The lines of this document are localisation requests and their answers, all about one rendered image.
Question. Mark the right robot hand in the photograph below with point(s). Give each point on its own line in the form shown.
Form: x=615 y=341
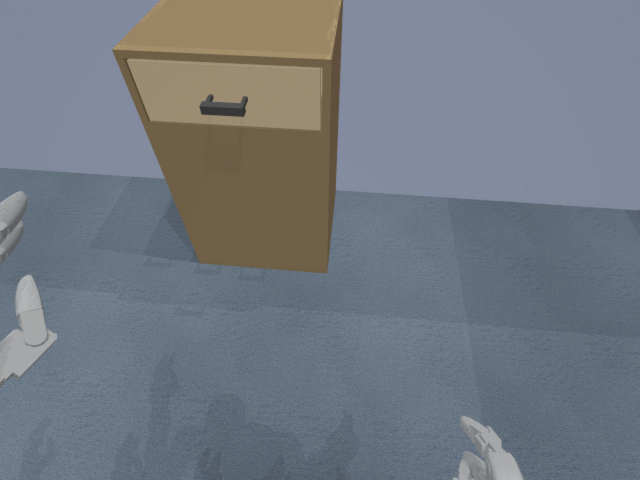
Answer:
x=498 y=465

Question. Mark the cabinet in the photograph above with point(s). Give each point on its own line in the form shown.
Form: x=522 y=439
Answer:
x=248 y=196

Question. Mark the handle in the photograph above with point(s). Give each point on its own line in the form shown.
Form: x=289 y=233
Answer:
x=208 y=107

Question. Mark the drawer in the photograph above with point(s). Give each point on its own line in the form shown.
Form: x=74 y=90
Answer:
x=278 y=96

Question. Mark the left robot hand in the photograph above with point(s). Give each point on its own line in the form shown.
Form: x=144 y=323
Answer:
x=20 y=350

